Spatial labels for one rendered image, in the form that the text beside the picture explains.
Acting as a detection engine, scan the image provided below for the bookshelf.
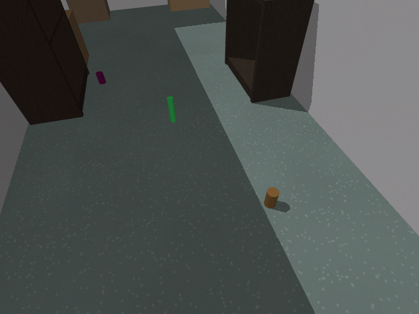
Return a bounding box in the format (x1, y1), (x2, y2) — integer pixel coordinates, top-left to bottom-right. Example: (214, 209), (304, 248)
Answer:
(225, 0), (314, 103)
(0, 0), (89, 125)

